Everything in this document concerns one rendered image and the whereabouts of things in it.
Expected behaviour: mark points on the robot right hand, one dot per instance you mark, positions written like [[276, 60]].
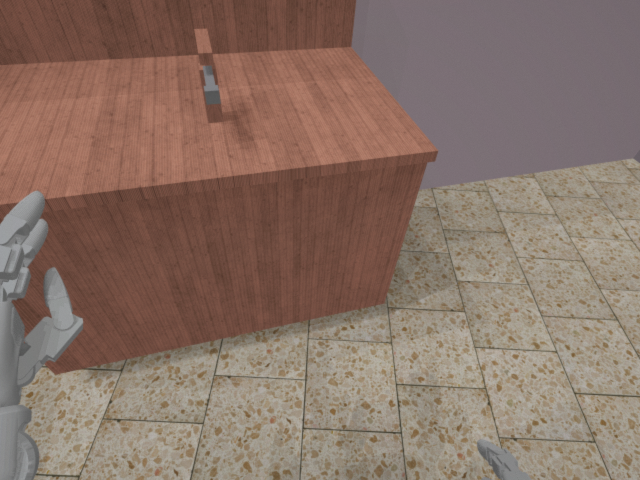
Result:
[[504, 464]]

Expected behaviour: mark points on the counter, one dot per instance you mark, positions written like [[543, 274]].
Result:
[[172, 222]]

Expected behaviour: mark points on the robot left forearm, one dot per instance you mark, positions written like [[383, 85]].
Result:
[[19, 454]]

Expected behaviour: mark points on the tap lever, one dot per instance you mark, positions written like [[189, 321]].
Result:
[[211, 90]]

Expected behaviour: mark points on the robot left hand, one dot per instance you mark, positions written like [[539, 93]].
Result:
[[22, 234]]

